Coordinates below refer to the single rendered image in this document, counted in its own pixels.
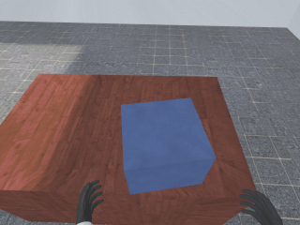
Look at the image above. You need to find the right robot hand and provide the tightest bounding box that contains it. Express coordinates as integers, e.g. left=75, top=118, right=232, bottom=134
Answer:
left=239, top=189, right=283, bottom=225

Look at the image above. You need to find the carton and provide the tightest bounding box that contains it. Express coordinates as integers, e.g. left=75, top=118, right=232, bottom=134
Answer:
left=121, top=97, right=216, bottom=195

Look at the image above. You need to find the pedestal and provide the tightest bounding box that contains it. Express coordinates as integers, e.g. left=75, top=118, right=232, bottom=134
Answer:
left=0, top=73, right=257, bottom=225

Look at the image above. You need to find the left robot hand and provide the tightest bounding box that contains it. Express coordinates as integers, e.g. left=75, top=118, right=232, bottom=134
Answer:
left=75, top=180, right=104, bottom=225

